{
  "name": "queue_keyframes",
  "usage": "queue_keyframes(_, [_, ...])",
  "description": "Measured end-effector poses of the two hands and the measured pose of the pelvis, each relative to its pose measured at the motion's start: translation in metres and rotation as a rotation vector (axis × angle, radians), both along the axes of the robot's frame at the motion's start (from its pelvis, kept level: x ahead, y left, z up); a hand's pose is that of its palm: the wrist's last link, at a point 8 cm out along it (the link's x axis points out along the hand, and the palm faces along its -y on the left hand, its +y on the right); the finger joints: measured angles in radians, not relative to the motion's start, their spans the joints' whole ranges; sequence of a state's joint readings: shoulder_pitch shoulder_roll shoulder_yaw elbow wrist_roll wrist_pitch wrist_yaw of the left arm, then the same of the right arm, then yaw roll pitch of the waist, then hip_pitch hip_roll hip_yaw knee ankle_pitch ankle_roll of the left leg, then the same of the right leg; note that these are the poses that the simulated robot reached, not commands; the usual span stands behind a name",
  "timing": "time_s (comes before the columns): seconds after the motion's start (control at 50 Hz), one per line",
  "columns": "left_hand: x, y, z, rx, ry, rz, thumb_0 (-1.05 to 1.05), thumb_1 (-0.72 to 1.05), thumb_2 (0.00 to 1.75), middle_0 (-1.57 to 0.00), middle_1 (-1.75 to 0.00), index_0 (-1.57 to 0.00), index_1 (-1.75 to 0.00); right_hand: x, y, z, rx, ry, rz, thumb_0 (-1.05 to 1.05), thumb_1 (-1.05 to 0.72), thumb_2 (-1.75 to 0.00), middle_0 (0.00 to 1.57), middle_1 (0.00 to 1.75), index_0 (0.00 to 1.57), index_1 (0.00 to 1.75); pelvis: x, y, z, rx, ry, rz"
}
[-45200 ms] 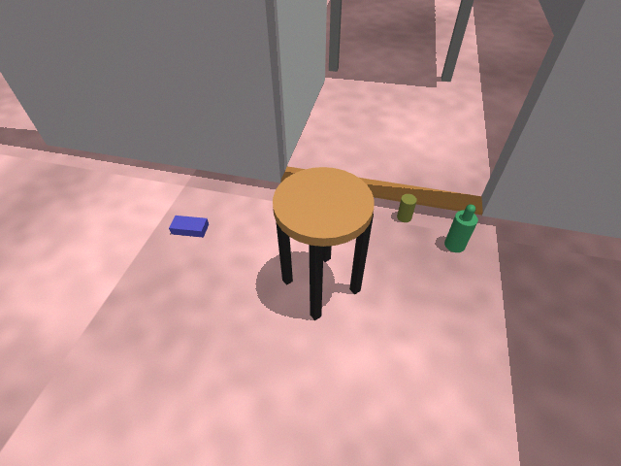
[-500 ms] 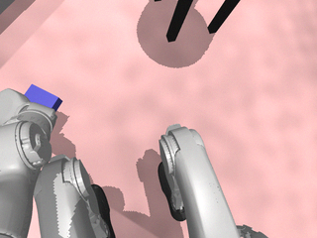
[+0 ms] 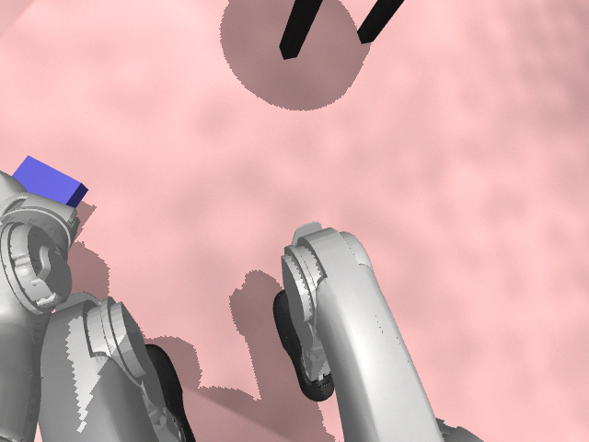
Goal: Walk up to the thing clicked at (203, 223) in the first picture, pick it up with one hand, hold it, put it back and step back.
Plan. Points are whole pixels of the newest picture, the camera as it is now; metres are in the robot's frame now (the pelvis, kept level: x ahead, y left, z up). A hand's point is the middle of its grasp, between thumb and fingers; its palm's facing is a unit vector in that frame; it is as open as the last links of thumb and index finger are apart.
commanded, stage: rest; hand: left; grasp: from above
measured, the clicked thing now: (27, 216) +0.45 +0.25 -0.22
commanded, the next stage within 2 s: open in 1.02 s
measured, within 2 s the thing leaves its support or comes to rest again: rests again in 0.98 s
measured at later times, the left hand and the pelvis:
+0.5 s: hand (44, 213) +0.45 +0.24 -0.24, palm faces -0.19 -0.41 -0.89, open 10.3 cm; pelvis +0.00 +0.00 +0.00, yaw -2 degrees
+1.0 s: hand (53, 214) +0.45 +0.24 -0.26, palm faces -0.15 -0.45 -0.88, open 10.3 cm; pelvis +0.00 +0.01 -0.01, yaw -3 degrees
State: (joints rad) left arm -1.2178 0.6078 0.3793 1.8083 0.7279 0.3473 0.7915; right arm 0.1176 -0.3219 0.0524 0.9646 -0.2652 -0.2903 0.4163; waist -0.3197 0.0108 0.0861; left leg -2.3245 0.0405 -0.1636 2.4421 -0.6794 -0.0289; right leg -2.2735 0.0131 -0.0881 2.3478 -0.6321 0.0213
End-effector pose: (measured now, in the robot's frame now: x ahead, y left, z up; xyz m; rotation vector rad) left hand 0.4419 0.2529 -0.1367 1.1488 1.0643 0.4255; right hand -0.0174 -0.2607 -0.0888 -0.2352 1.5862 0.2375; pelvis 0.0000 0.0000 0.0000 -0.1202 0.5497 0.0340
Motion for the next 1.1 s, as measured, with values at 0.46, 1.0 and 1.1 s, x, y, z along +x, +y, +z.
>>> queue_keyframes(0.46, [0.012, -0.01, -0.038, 0.0, -0.015, 0.042, 0.0, -0.02, 0.52, -0.58, -0.53, -0.65, -0.58, -0.009, 0.007, 0.021, 0.041, 0.067, 0.062, 0.0, -0.92, -0.9, 0.19, 0.29, 0.19, 0.3, 0.001, 0.003, -0.001, -0.041, -0.026, -0.016])
queue_keyframes(1.0, [0.009, -0.01, -0.069, -0.026, -0.024, 0.123, -0.01, -0.01, 0.54, -0.56, -0.55, -0.64, -0.59, 0.019, 0.007, 0.024, 0.038, 0.017, 0.162, 0.0, -0.93, -0.9, 0.19, 0.29, 0.19, 0.3, 0.005, 0.007, -0.011, -0.079, -0.071, -0.017])
queue_keyframes(1.1, [0.006, -0.009, -0.077, -0.031, -0.015, 0.121, -0.01, -0.02, 0.53, -0.57, -0.56, -0.64, -0.6, 0.018, 0.01, 0.023, 0.047, 0.029, 0.168, 0.0, -0.93, -0.9, 0.19, 0.29, 0.19, 0.3, 0.004, 0.008, -0.012, -0.084, -0.067, -0.02])
